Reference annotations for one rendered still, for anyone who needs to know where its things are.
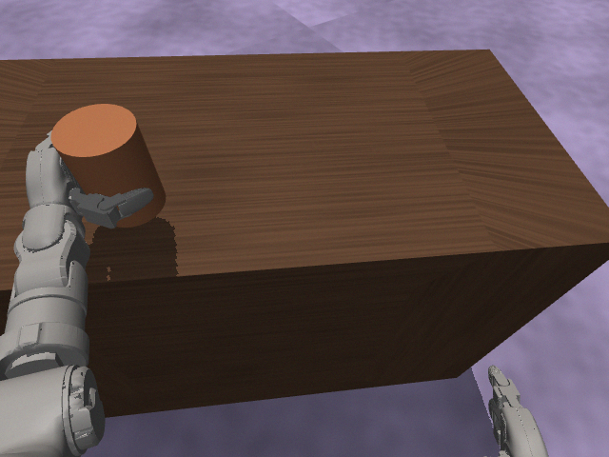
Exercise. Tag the right robot hand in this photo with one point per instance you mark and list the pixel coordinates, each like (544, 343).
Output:
(514, 427)

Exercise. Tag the left robot arm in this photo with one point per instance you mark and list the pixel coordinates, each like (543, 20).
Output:
(49, 400)

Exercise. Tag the can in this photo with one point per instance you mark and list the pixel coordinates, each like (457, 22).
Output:
(105, 151)

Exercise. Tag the left robot hand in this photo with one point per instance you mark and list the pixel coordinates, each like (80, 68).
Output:
(49, 181)

